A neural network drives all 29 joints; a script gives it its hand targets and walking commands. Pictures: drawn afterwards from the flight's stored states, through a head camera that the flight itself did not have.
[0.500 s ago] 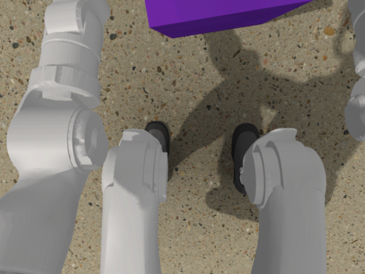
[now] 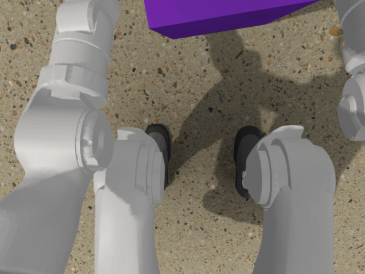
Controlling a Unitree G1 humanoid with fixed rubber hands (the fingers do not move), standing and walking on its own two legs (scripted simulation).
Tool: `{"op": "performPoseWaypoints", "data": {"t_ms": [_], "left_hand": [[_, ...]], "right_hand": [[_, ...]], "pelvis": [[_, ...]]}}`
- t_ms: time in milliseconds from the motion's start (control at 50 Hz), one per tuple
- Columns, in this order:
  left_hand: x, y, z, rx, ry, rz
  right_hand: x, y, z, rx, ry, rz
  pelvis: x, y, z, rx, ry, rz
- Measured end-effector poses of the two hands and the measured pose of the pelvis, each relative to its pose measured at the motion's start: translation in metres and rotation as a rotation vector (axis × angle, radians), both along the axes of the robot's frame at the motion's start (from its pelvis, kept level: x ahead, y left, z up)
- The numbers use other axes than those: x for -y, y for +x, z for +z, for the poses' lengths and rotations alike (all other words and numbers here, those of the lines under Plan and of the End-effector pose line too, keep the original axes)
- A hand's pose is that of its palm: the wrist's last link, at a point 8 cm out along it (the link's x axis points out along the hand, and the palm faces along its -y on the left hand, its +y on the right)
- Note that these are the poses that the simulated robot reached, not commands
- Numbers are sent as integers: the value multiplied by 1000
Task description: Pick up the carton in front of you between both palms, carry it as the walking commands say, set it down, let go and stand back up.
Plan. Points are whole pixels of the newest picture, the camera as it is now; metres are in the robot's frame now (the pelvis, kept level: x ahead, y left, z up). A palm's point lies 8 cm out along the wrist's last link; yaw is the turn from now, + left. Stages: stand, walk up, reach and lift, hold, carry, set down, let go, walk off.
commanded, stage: reach and lift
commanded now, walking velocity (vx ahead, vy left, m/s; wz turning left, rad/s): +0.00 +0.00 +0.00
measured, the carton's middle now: out of the picture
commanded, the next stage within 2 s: none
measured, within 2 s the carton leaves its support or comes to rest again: leaves its support in 0.38 s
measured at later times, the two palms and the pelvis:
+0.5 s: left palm out of the picture +0.56 +0.12 -0.13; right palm out of the picture +0.57 -0.18 -0.14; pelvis +0.01 +0.00 +0.00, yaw -1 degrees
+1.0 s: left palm out of the picture +0.51 +0.12 +0.05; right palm out of the picture +0.51 -0.18 +0.05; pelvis -0.01 +0.01 +0.12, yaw -3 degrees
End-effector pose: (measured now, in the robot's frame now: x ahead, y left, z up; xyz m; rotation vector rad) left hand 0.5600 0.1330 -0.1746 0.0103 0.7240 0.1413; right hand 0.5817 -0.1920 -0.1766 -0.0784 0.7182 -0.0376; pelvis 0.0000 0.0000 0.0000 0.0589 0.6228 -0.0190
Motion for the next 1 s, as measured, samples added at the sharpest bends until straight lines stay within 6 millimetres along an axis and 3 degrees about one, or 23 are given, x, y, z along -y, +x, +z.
{"op": "performPoseWaypoints", "data": {"t_ms": [60, 320, 420, 480, 540, 640, 720, 1000], "left_hand": [[14, 0, -1, 6, -19, -11], [11, 8, 2, -25, -37, -2], [13, 7, 15, -8, -29, 25], [16, 3, 35, 20, -28, 46], [18, -3, 65, 50, -40, 47], [21, -18, 121, 61, -57, 43], [21, -32, 156, 38, -50, 32], [15, -50, 229, 53, -39, 21]], "right_hand": [[-5, 1, 1, 0, 0, 4], [-9, 2, 2, -36, 35, 39], [-11, -5, 7, -24, 22, 13], [-12, -9, 27, 0, 12, -18], [-10, -15, 61, 28, 24, -38], [-7, -32, 123, 37, 40, -73], [-6, -48, 159, 14, 37, -81], [-12, -69, 230, 29, 42, -92]], "pelvis": [[1, -3, 2, 17, 0, -3], [5, 6, -7, 17, -1, -6], [4, 11, -6, -14, -2, -9], [3, 13, -1, -41, -4, -13], [0, 12, 8, -67, -7, -19], [-4, 7, 34, -106, -12, -33], [-7, 0, 58, -121, -14, -42], [-8, -7, 116, -138, -21, -39]]}}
